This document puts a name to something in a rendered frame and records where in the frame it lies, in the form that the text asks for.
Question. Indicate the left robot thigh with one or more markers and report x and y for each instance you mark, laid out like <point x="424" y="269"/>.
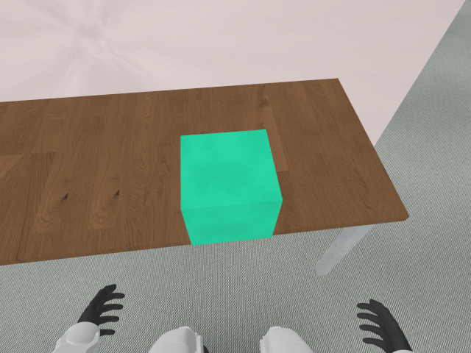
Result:
<point x="181" y="340"/>

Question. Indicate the table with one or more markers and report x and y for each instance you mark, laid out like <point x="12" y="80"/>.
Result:
<point x="89" y="175"/>

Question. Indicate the robot left hand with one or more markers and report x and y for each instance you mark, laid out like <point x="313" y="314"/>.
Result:
<point x="97" y="307"/>

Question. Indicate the robot right hand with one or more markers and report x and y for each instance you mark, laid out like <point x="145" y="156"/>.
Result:
<point x="389" y="330"/>

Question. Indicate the carton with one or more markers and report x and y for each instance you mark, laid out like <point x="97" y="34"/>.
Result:
<point x="229" y="186"/>

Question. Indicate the robot thigh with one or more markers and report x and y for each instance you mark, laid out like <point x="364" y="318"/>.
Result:
<point x="181" y="340"/>
<point x="283" y="340"/>

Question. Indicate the right robot thigh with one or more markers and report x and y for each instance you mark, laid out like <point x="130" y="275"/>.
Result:
<point x="283" y="340"/>

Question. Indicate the left robot forearm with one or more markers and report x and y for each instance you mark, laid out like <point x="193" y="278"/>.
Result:
<point x="82" y="337"/>

